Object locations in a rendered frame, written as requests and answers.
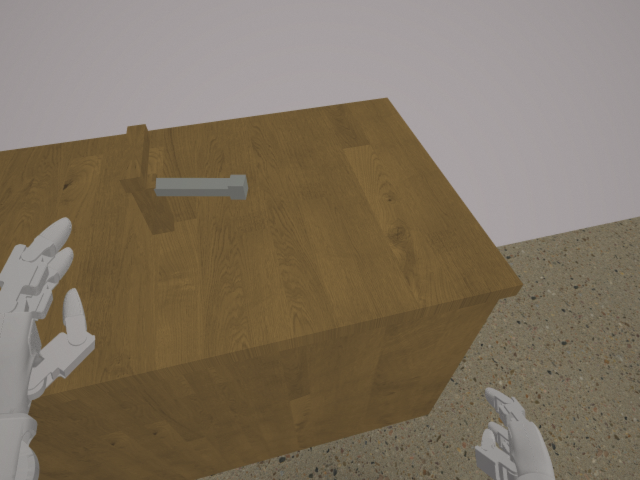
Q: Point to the right robot hand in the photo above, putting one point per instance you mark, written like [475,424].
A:
[524,450]

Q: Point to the left robot forearm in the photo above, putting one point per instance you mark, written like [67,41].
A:
[17,460]

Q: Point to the tap lever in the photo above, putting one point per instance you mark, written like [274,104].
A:
[236,187]

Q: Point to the counter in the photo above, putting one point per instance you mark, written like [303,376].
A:
[340,297]

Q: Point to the left robot hand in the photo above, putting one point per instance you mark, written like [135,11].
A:
[27,280]

